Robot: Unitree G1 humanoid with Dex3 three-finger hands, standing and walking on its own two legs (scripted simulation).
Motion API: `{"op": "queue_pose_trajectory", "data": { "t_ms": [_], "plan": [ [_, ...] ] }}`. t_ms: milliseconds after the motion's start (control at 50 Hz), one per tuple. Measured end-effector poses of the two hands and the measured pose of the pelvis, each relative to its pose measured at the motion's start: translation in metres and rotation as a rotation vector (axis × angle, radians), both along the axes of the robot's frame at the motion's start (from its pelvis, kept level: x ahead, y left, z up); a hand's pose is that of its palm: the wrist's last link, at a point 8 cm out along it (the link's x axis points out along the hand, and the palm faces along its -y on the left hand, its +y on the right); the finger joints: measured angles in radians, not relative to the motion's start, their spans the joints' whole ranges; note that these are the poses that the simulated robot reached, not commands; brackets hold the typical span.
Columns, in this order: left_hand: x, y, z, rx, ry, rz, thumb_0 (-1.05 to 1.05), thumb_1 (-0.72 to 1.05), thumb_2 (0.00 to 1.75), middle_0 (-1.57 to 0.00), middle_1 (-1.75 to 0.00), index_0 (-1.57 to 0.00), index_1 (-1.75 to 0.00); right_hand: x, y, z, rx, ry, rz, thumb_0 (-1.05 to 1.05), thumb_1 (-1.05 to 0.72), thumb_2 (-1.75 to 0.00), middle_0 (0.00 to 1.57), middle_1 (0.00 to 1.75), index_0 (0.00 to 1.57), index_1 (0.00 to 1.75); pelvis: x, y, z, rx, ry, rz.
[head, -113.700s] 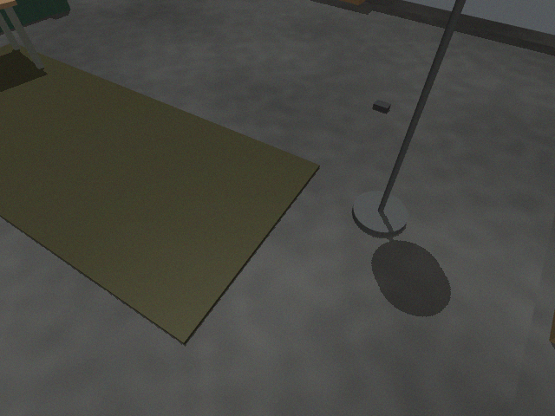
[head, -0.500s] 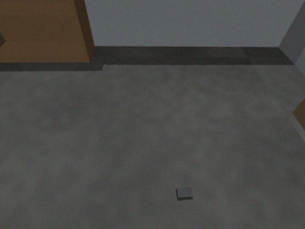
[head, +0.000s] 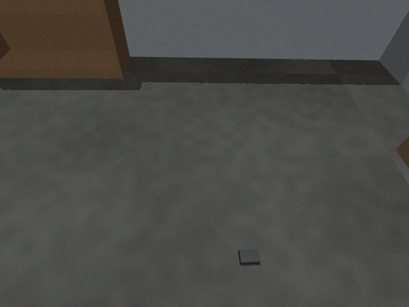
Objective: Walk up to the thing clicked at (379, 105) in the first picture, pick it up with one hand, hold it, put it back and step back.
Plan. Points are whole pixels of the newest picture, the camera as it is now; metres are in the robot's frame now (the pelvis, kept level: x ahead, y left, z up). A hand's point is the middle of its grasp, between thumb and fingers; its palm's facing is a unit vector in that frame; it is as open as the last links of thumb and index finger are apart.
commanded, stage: stand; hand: right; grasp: from above
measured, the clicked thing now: (249, 256) +0.45 -0.23 -0.76
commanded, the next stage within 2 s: step back in 1.04 s
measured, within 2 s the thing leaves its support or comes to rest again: neither
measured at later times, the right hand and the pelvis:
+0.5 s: hand out of the picture +0.09 -0.24 -0.15, palm faces +0.00 +0.94 -0.34, open 7.4 cm; pelvis +0.01 +0.00 +0.00, yaw +0 degrees
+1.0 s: hand out of the picture +0.09 -0.25 -0.15, palm faces -0.01 +0.94 -0.34, open 7.4 cm; pelvis +0.01 +0.00 +0.00, yaw +0 degrees
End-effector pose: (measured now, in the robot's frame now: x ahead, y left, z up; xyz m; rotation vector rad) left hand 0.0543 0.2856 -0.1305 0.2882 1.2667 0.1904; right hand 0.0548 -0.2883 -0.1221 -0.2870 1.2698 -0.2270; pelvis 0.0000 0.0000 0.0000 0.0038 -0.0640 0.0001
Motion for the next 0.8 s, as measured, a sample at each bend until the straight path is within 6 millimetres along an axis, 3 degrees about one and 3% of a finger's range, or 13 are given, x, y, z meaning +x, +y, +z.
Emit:
{"op": "queue_pose_trajectory", "data": {
  "t_ms": [540, 800],
  "plan": [
    [0.022, 0.006, 0.004, 0.012, -0.019, -0.007, 0.01, 0.91, 0.90, -0.21, -0.30, -0.20, -0.30, 0.030, 0.000, 0.004, -0.002, -0.035, 0.022, 0.01, -0.91, -0.90, 0.20, 0.30, 0.21, 0.30, 0.013, 0.001, 0.001, -0.001, 0.016, 0.004],
    [0.018, 0.009, 0.006, 0.015, -0.009, 0.001, 0.01, 0.91, 0.90, -0.21, -0.30, -0.20, -0.30, 0.029, -0.002, 0.004, -0.002, -0.028, 0.028, 0.01, -0.91, -0.90, 0.20, 0.30, 0.21, 0.30, 0.013, 0.001, 0.002, -0.001, 0.020, 0.007]
  ]
}}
